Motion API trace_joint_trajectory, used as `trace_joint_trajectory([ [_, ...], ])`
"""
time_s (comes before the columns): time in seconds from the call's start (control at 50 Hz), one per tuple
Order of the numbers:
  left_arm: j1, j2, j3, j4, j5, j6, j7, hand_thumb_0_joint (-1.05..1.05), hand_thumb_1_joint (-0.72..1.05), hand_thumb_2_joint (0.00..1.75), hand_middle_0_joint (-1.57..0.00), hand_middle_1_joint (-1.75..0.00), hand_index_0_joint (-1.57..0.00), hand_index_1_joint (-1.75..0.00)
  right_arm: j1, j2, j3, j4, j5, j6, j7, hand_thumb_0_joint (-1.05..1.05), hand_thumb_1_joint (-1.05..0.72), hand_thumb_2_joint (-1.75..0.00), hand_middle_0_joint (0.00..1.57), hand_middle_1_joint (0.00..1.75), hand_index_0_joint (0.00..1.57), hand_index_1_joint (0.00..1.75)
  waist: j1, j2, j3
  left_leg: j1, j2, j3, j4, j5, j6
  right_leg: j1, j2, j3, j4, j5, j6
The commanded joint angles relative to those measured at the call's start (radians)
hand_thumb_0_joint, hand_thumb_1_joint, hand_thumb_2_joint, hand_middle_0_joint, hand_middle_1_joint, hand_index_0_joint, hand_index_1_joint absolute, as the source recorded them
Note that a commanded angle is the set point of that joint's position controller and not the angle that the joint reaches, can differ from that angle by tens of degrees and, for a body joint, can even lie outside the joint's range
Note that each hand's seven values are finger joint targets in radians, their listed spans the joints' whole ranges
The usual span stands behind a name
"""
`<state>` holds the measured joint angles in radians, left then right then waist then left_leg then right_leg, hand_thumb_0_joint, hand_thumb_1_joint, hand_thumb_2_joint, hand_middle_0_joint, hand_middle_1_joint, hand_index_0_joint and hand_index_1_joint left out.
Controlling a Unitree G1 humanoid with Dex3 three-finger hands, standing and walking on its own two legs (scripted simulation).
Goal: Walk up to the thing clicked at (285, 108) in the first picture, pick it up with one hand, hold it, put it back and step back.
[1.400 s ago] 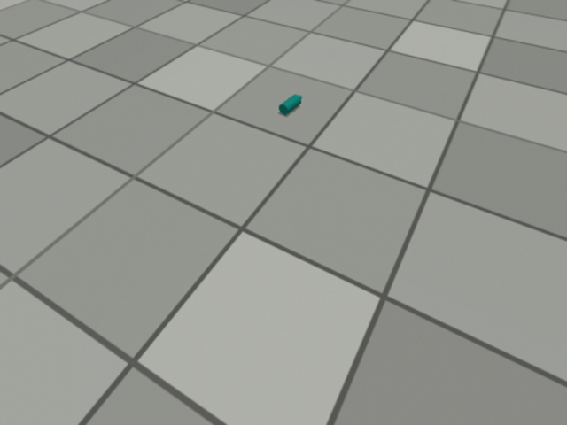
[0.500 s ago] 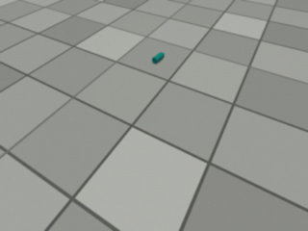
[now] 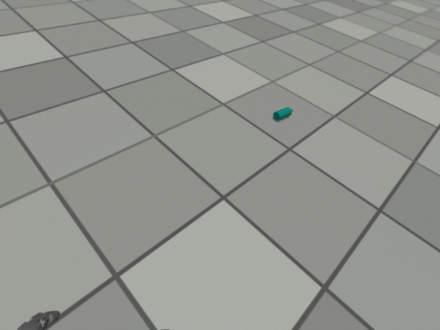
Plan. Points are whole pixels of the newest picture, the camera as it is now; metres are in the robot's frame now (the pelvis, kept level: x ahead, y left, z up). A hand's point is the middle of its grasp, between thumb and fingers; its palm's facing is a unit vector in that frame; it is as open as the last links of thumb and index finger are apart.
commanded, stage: walk up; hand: left
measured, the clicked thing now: (284, 113) +1.85 -0.53 -0.72
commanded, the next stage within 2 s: none
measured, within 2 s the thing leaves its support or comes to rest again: neither
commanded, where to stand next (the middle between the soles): +1.73 -0.98 m, yaw +39 degrees
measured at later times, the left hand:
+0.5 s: hand (95, 290) +0.22 +0.27 -0.15, palm faces +0.22 -0.93 -0.29, open 7.4 cm
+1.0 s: hand (171, 210) +0.45 +0.14 -0.16, palm faces +0.39 -0.86 -0.33, open 7.4 cm
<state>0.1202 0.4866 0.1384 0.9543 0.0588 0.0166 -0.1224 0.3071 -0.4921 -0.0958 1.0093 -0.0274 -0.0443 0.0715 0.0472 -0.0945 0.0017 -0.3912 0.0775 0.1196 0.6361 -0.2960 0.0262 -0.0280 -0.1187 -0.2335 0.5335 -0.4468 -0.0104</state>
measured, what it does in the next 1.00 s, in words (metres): walks ahead, turning left: right foot, then left foot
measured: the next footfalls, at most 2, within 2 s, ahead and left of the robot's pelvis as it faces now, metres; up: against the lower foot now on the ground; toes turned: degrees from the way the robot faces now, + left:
right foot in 0.58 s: +0.46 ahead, -0.19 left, +0.00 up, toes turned +12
left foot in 0.98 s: +0.64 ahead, +0.00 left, +0.00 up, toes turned +29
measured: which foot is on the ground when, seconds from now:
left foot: down 0.00-0.60, up 0.62-0.96, down 0.98-1.00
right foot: down 0.00-0.00, up 0.02-0.56, down 0.58-1.00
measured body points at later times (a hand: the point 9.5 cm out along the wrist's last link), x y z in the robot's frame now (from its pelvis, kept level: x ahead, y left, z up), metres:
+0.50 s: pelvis +0.22 -0.04 +0.01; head +0.21 +0.01 +0.45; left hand +0.21 +0.32 -0.13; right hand +0.32 -0.37 -0.06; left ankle +0.10 +0.10 -0.72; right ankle +0.36 -0.20 -0.69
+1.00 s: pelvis +0.53 -0.13 -0.02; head +0.53 -0.10 +0.43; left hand +0.43 +0.19 -0.14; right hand +0.75 -0.39 -0.10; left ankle +0.61 -0.02 -0.73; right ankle +0.42 -0.20 -0.72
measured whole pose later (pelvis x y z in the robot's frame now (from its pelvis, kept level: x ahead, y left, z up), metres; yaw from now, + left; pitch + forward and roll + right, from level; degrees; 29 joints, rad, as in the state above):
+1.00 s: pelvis +0.53 -0.13 -0.02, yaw +23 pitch -1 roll +1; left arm 0.31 0.45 0.09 0.80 0.04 0.02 -0.10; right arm 0.29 -0.40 -0.03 0.85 0.00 -0.10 -0.03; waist 0.10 -0.07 0.06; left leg -0.47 -0.02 0.14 0.63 -0.16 0.09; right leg -0.06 0.05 -0.21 0.65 -0.55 -0.09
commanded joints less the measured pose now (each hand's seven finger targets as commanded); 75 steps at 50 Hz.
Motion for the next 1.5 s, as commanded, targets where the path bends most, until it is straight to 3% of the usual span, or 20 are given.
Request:
trace_joint_trajectory([
  [0.0, -0.226, 0.056, 0.001, -0.164, 0.015, -0.005, -0.003, 0.00, 0.90, 0.90, -0.20, -0.30, -0.20, -0.30, 0.312, -0.351, -0.127, -0.011, -0.009, -0.031, -0.074, 0.00, -0.90, -0.90, 0.20, 0.30, 0.20, 0.30, -0.217, 0.474, -0.002, 0.563, 0.197, -0.576, -0.318, -0.520, 0.094, -0.814, 0.125, 0.078, 0.670, -0.197, -0.055],
  [0.04, -0.159, 0.167, 0.007, -0.167, 0.009, 0.008, -0.019, 0.00, 0.90, 0.90, -0.20, -0.30, -0.20, -0.30, 0.013, -0.372, -0.096, -0.106, 0.035, -0.045, -0.085, 0.00, -0.90, -0.90, 0.20, 0.30, 0.20, 0.30, -0.050, 0.269, 0.127, 0.142, 0.378, -0.967, -0.675, -0.822, 0.154, -0.679, 0.031, 0.322, 0.748, -0.024, -0.038],
  [0.08, -0.042, 0.210, 0.014, -0.082, -0.011, 0.016, -0.025, 0.00, 0.90, 0.90, -0.20, -0.30, -0.20, -0.30, -0.073, -0.327, -0.072, -0.134, 0.040, -0.070, -0.093, 0.00, -0.90, -0.90, 0.20, 0.30, 0.20, 0.30, 0.025, 0.185, 0.110, 0.080, 0.322, -0.744, -0.614, -0.668, 0.118, -0.581, -0.028, 0.336, 0.730, 0.050, -0.012],
  [0.16, -0.004, 0.214, 0.015, -0.045, -0.022, 0.029, -0.039, 0.00, 0.90, 0.90, -0.20, -0.30, -0.20, -0.30, -0.049, -0.264, -0.058, -0.122, 0.021, -0.097, -0.102, 0.00, -0.90, -0.90, 0.20, 0.30, 0.20, 0.30, 0.025, 0.189, 0.106, 0.007, 0.166, -0.438, -0.545, -0.457, 0.071, -0.525, -0.037, 0.315, 0.628, 0.244, 0.024],
  [0.46, -0.218, 0.169, 0.006, -0.211, -0.013, -0.016, -0.030, 0.00, 0.90, 0.90, -0.20, -0.30, -0.20, -0.30, 0.131, -0.263, -0.058, -0.147, 0.014, -0.104, -0.120, 0.00, -0.90, -0.90, 0.20, 0.30, 0.20, 0.30, -0.082, 0.227, 0.077, 0.400, 0.173, -0.376, -0.339, 0.143, 0.172, -0.687, -0.059, 0.335, 0.176, 0.235, 0.038],
  [0.56, 0.096, 0.193, 0.046, -0.137, -0.017, -0.038, -0.012, 0.00, 0.90, 0.90, -0.20, -0.30, -0.20, -0.30, 0.000, -0.256, -0.045, -0.195, 0.007, -0.085, -0.129, 0.00, -0.90, -0.90, 0.20, 0.30, 0.20, 0.30, 0.113, 0.159, -0.103, 0.122, 0.103, -0.233, 0.150, 0.516, 0.104, -0.069, 0.040, 0.213, 0.001, 0.184, -0.033],
  [0.6, 0.314, 0.382, 0.096, -0.077, -0.004, -0.054, 0.020, 0.00, 0.90, 0.90, -0.20, -0.30, -0.20, -0.30, 0.061, -0.097, 0.019, -0.236, 0.026, -0.092, -0.131, 0.00, -0.90, -0.90, 0.20, 0.30, 0.20, 0.30, 0.179, -0.424, -0.182, -0.458, -0.165, -0.075, 0.693, -0.265, 0.036, 0.314, -0.249, 0.716, -0.249, -0.114, -0.036],
  [0.62, 0.194, 0.392, 0.083, -0.110, -0.019, -0.055, 0.034, 0.00, 0.90, 0.90, -0.20, -0.30, -0.20, -0.30, 0.079, -0.167, 0.000, -0.210, 0.018, -0.081, -0.150, 0.00, -0.90, -0.90, 0.20, 0.30, 0.20, 0.30, 0.132, -0.349, -0.155, -0.476, -0.116, -0.120, 0.813, -0.311, 0.039, 0.261, -0.339, 0.946, -0.360, -0.139, -0.122],
  [0.72, 0.071, 0.163, 0.017, -0.158, -0.031, -0.068, 0.054, 0.00, 0.90, 0.90, -0.20, -0.30, -0.20, -0.30, 0.086, -0.157, -0.003, -0.111, 0.042, -0.072, -0.115, 0.00, -0.90, -0.90, 0.20, 0.30, 0.20, 0.30, 0.008, -0.050, 0.033, -0.251, 0.002, -0.176, 0.518, 0.010, 0.058, -0.095, -0.094, 0.281, -0.188, 0.470, -0.050],
  [0.92, 0.086, 0.138, -0.001, -0.283, -0.016, -0.035, 0.028, 0.00, 0.90, 0.90, -0.20, -0.30, -0.20, -0.30, 0.169, -0.131, -0.020, -0.151, 0.042, -0.053, -0.123, 0.00, -0.90, -0.90, 0.20, 0.30, 0.20, 0.30, -0.045, -0.023, -0.012, 0.271, -0.106, 0.048, 0.005, 0.294, 0.029, -0.288, -0.033, 0.128, -0.018, 0.608, -0.079],
  [0.96, 0.116, 0.105, -0.016, -0.312, -0.020, -0.031, 0.042, 0.00, 0.90, 0.90, -0.20, -0.30, -0.20, -0.30, 0.312, -0.199, -0.048, -0.137, 0.022, -0.054, -0.147, 0.00, -0.90, -0.90, 0.20, 0.30, 0.20, 0.30, -0.126, 0.095, -0.069, 0.502, -0.051, -0.052, -0.063, 0.218, 0.094, -0.426, 0.012, 0.114, 0.287, 0.683, -0.022],
  [1.0, 0.224, 0.083, -0.018, -0.329, -0.017, -0.014, 0.056, 0.00, 0.90, 0.90, -0.20, -0.30, -0.20, -0.30, 0.373, -0.324, -0.090, -0.185, 0.010, -0.054, -0.176, 0.00, -0.90, -0.90, 0.20, 0.30, 0.20, 0.30, -0.139, 0.262, -0.207, 0.702, 0.446, -0.875, -0.201, 0.018, 0.319, -0.759, 0.162, 0.236, 0.883, -0.194, 0.074],
  [1.02, 0.201, 0.225, 0.011, -0.326, -0.017, 0.005, 0.056, 0.00, 0.90, 0.90, -0.20, -0.30, -0.20, -0.30, 0.296, -0.329, -0.094, -0.209, 0.054, -0.060, -0.191, 0.00, -0.90, -0.90, 0.20, 0.30, 0.20, 0.30, -0.133, 0.140, -0.194, 0.678, 0.527, -1.049, -0.293, -0.131, 0.390, -0.823, 0.105, 0.410, 0.980, -0.119, 0.054],
  [1.08, 0.057, 0.208, 0.016, -0.320, -0.027, -0.004, 0.041, 0.00, 0.90, 0.90, -0.20, -0.30, -0.20, -0.30, 0.110, -0.240, -0.035, -0.225, 0.047, -0.079, -0.192, 0.00, -0.90, -0.90, 0.20, 0.30, 0.20, 0.30, -0.082, 0.005, -0.008, 0.218, 0.322, -0.562, -0.299, 0.154, 0.258, -0.649, 0.019, 0.410, 0.881, 0.044, 0.047],
  [1.18, 0.154, 0.146, 0.022, -0.289, -0.027, 0.030, -0.010, 0.00, 0.90, 0.90, -0.20, -0.30, -0.20, -0.30, 0.016, -0.272, -0.037, -0.206, 0.017, -0.106, -0.145, 0.00, -0.90, -0.90, 0.20, 0.30, 0.20, 0.30, 0.005, 0.248, 0.094, -0.065, 0.123, -0.198, -0.342, -0.144, 0.164, -0.493, -0.008, 0.304, 0.523, 0.155, 0.028],
  [1.3, 0.073, 0.146, 0.040, -0.288, -0.024, 0.036, -0.031, 0.00, 0.90, 0.90, -0.20, -0.30, -0.20, -0.30, -0.007, -0.337, -0.057, -0.183, -0.004, -0.097, -0.132, 0.00, -0.90, -0.90, 0.20, 0.30, 0.20, 0.30, -0.022, 0.340, 0.027, -0.095, 0.151, -0.195, -0.321, -0.189, 0.144, -0.309, -0.012, 0.223, 0.236, 0.209, 0.014],
  [1.38, 0.315, 0.201, 0.078, -0.186, -0.012, 0.019, -0.006, 0.00, 0.90, 0.90, -0.20, -0.30, -0.20, -0.30, -0.047, -0.239, -0.034, -0.175, -0.011, -0.056, -0.145, 0.00, -0.90, -0.90, 0.20, 0.30, 0.20, 0.30, 0.116, 0.083, -0.089, -0.196, 0.062, -0.060, 0.187, -0.161, 0.093, 0.016, 0.063, 0.170, 0.020, 0.124, 0.006],
  [1.4, 0.403, 0.280, 0.097, -0.168, 0.015, 0.007, 0.010, 0.00, 0.90, 0.90, -0.20, -0.30, -0.20, -0.30, -0.010, -0.126, 0.003, -0.179, -0.003, -0.047, -0.146, 0.00, -0.90, -0.90, 0.20, 0.30, 0.20, 0.30, 0.176, -0.202, -0.058, -0.417, -0.060, -0.007, 0.492, -0.284, 0.056, 0.081, -0.049, 0.382, -0.128, -0.073, -0.018],
  [1.44, 0.168, 0.380, 0.098, -0.245, -0.012, -0.011, 0.039, 0.00, 0.90, 0.90, -0.20, -0.30, -0.20, -0.30, 0.052, -0.169, -0.009, -0.169, 0.006, -0.044, -0.177, 0.00, -0.90, -0.90, 0.20, 0.30, 0.20, 0.30, 0.049, -0.265, -0.010, -0.482, -0.029, -0.144, 0.690, -0.273, 0.030, -0.052, -0.290, 0.874, -0.375, -0.218, -0.164],
  [1.48, 0.113, 0.284, 0.071, -0.251, -0.025, -0.010, 0.047, 0.00, 0.90, 0.90, -0.20, -0.30, -0.20, -0.30, 0.014, -0.217, -0.014, -0.116, 0.039, -0.052, -0.168, 0.00, -0.90, -0.90, 0.20, 0.30, 0.20, 0.30, 0.011, -0.171, 0.036, -0.363, 0.001, -0.198, 0.598, -0.161, 0.032, -0.176, -0.176, 0.646, -0.316, -0.104, -0.143],
])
